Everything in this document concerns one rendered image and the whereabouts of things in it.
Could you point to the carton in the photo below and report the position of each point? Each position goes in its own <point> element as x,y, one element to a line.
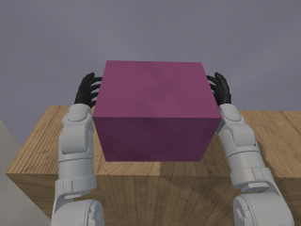
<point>155,111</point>

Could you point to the robot left upper arm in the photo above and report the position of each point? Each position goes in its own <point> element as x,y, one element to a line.
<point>79,213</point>

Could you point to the pedestal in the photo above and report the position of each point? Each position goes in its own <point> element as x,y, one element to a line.
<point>164,193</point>

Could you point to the left robot forearm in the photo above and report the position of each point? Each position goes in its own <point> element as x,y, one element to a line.
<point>75,156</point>

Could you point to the right robot hand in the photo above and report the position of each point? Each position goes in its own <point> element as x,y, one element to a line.
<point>221,89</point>

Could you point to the right robot forearm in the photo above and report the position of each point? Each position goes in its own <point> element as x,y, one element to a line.
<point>247,168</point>

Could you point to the robot right upper arm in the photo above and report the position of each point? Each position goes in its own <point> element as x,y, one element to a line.
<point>261,209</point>

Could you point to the left robot hand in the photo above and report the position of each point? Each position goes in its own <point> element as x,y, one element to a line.
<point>84,95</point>

